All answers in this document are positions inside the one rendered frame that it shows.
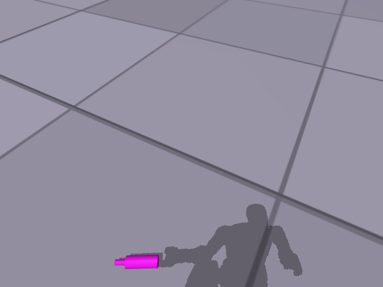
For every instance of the bottle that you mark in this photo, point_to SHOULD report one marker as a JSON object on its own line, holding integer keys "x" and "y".
{"x": 138, "y": 261}

